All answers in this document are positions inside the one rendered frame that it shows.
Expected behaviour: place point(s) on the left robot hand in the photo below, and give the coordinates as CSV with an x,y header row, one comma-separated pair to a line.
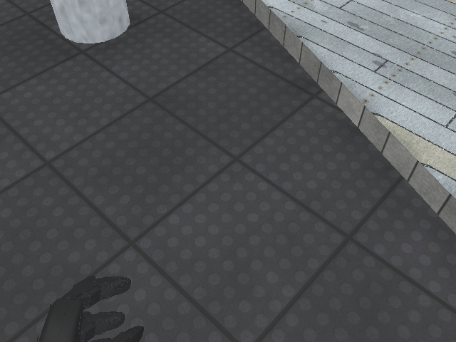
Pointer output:
x,y
66,321

